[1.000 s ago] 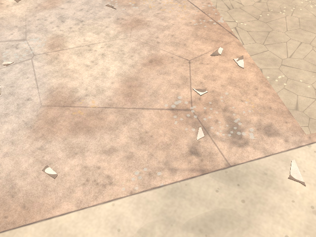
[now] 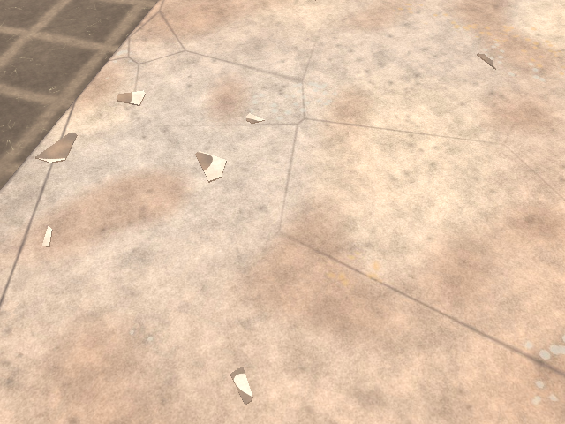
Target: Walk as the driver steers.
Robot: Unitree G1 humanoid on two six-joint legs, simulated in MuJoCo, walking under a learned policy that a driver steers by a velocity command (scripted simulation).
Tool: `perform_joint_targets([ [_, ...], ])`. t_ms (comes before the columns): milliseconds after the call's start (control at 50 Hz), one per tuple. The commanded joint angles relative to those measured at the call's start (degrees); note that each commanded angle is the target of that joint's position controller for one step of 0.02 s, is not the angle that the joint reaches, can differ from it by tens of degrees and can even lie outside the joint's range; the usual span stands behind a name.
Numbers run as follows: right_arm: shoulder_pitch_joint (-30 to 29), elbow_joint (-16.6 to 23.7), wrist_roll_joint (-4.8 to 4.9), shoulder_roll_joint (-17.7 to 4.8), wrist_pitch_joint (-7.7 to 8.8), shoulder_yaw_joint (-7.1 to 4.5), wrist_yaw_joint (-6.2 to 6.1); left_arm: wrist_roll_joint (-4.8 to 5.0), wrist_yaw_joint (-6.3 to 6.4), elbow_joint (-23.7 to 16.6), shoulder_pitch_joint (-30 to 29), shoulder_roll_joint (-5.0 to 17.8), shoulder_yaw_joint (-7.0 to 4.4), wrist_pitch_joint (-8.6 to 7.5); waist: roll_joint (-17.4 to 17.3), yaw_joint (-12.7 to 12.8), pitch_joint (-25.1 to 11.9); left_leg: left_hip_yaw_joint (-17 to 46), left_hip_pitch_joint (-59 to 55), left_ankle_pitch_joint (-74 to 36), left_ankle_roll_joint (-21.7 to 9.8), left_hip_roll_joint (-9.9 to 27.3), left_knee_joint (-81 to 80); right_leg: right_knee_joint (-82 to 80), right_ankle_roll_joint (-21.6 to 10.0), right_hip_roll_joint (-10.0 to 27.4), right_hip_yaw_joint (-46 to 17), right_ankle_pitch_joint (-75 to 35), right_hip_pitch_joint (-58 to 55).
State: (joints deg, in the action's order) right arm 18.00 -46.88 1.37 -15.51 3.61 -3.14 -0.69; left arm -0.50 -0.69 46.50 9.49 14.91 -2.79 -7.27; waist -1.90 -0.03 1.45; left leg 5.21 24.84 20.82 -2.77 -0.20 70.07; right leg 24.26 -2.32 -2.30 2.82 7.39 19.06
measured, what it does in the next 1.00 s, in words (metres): walks ahead, turning right: left foot, then right foot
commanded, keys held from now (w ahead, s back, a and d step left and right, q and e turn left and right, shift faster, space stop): w+e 0.88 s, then w+q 0.12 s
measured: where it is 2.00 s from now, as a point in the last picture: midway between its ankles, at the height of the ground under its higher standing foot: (376, 243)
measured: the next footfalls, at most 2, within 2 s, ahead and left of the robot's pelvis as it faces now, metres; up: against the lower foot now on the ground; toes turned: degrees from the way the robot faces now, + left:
left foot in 0.32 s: +0.32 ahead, +0.15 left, +0.00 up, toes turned -7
right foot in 0.84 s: +0.52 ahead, -0.18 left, +0.00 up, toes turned -27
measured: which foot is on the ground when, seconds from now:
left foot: up 0.00-0.30, down 0.32-0.84, up 0.86-1.00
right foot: down 0.00-0.30, up 0.32-0.82, down 0.84-1.00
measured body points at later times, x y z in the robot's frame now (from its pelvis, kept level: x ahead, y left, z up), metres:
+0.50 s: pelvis +0.25 +0.05 +0.01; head +0.27 +0.06 +0.46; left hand +0.40 +0.30 -0.12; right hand +0.30 -0.24 -0.09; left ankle +0.28 +0.15 -0.74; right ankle +0.22 -0.11 -0.65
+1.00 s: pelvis +0.48 -0.09 +0.00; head +0.51 -0.12 +0.45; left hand +0.72 +0.09 -0.10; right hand +0.46 -0.39 -0.12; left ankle +0.52 +0.08 -0.64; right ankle +0.49 -0.16 -0.74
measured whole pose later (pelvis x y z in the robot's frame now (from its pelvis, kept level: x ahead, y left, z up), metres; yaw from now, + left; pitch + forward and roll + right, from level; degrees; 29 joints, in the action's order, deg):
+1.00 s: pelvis +0.48 -0.09 +0.00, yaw -28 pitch +2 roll +0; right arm 13.0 -44.8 1.1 -16.7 6.2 -3.0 -0.2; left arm 0.2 -2.3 40.6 13.1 15.2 -3.7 -3.2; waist -1.5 -0.3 2.4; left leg 1.7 29.6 18.6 -0.2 6.5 69.0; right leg 26.7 -5.9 -5.2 2.0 10.2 18.3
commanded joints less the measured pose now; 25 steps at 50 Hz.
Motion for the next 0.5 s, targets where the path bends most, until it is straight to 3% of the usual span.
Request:
perform_joint_targets([
  [20, 2.3, 4.1, -0.32, -1.2, 0.73, -0.3, 0.33, 0.19, -0.65, -0.4, 3.4, 4.5, -0.9, -0.47, 5.6, -1.1, -2.6, 0.7, 9.7, -2.4, -0.1, 6.1, -2.8, -15.2, -11.9, 14.8, -19.0, -0.9, -9.1],
  [100, -6.6, 7.5, -1.84, -0.3, 1.73, 0.94, 0.45, 1.48, -0.27, 0.3, 5.0, 8.0, -1.83, 0.0, 4.5, 0.1, -0.6, -2.1, 9.3, -9.4, 1.7, 6.6, -20.4, -17.2, -12.9, 13.5, -14.5, -5.6, -6.1],
  [160, -12.6, 8.8, -1.09, -1.2, 2.45, 1.25, 1.07, 2.01, 0.05, 0.9, 7.8, 10.1, -2.3, 0.82, 5.6, 2.1, -0.5, -3.6, 3.9, -17.3, 3.2, 3.8, -31.5, -15.6, -11.0, 12.0, -12.1, -5.8, -4.5],
  [220, -16.4, 10.5, -0.35, -3.4, 2.98, 0.77, 1.46, 2.59, 0.16, 1.9, 11.2, 10.3, -2.22, 1.52, 6.9, 2.9, -0.9, -2.9, 0.7, -18.8, 3.1, 2.3, -37.4, -12.7, -9.5, 13.6, -15.2, -1.9, -7.0],
  [260, -15.1, 10.4, -0.28, -5.2, 3.42, -0.06, 1.54, 2.63, 0.46, 1.9, 11.1, 10.5, -2.2, 2.12, 7.3, 0.9, -1.6, -3.0, -4.6, -17.6, 2.1, 1.7, -41.6, -9.2, -7.6, 13.8, -17.2, 2.1, -7.5],
  [300, -5.7, 8.0, -0.67, -8.0, 3.57, -1.75, 0.85, 1.91, 0.69, 1.5, 11.0, 7.7, -1.23, 2.42, 6.5, -3.7, -5.6, -2.2, -18.9, -14.6, -0.1, 3.4, -44.0, 1.6, -4.6, 9.5, -15.2, 1.5, -3.2],
  [320, 4.1, 7.0, -1.73, -12.3, 3.49, -3.01, 0.24, 0.78, 0.62, -0.3, 10.3, 3.0, 0.29, 2.23, -1.9, -7.9, -12.9, 9.3, -32.4, -11.4, -3.9, 15.2, -45.1, 20.8, -1.8, 4.4, -10.1, 10.7, 5.8],
  [340, 7.1, 6.1, -2.42, -16.3, 2.61, -3.93, 0.55, 2.13, 0.76, -2.5, 15.9, -0.1, 1.18, 1.18, -18.7, -5.0, -17.4, 31.5, -43.0, -1.3, -11.3, 26.2, -51.6, 37.1, -0.3, 0.0, -6.0, 25.9, 23.0],
  [360, 6.0, 6.2, -1.98, -11.0, 2.88, -2.88, 0.91, 3.26, 0.99, -1.4, 15.1, 5.9, -0.25, 1.15, -11.9, -5.6, -13.7, 34.5, -39.0, 5.9, -11.6, 24.8, -54.0, 46.0, -0.2, 2.9, -10.5, 23.6, 27.8],
  [380, 2.9, 6.6, -1.4, -7.5, 3.13, -1.85, 1.1, 3.42, 1.0, -1.8, 11.8, 8.0, -1.1, 1.5, -7.6, -4.9, -8.2, 25.8, -33.5, 3.4, -9.6, 22.7, -54.4, 47.7, -0.6, 4.6, -11.0, 18.2, 29.2],
  [400, -1.1, 7.0, -1.42, -5.5, 3.23, -1.13, 1.37, 2.96, 1.15, -1.6, 10.8, 7.2, -1.22, 2.08, -4.8, -3.1, -5.9, 18.8, -28.3, -2.8, -8.1, 19.8, -55.6, 47.0, 0.0, 6.5, -10.4, 13.5, 26.9],
  [420, -3.9, 6.8, -1.47, -3.7, 3.18, -0.74, 1.56, 2.37, 1.12, -1.9, 9.8, 6.6, -1.43, 2.67, -4.7, -1.7, -3.4, 13.4, -24.4, -7.7, -7.4, 17.5, -57.2, 44.8, 0.4, 7.7, -10.2, 10.5, 25.8],
  [460, -5.4, 6.0, -1.91, -3.5, 3.61, -0.95, 1.55, 2.24, 0.55, -2.7, 9.1, 4.5, -1.39, 3.85, -5.3, -0.1, -1.7, 5.8, -19.4, -15.9, -6.8, 15.4, -59.8, 43.2, 1.1, 9.2, -9.2, 6.5, 22.1],
  [500, -4.3, 4.8, -2.03, -4.5, 4.03, -1.57, 1.24, 2.09, 0.21, -3.8, 7.9, 3.3, -1.31, 4.49, -3.2, 0.2, -1.4, 1.0, -19.2, -23.3, -7.5, 15.3, -60.6, 41.9, 1.6, 9.3, -9.2, 3.3, 23.0],
])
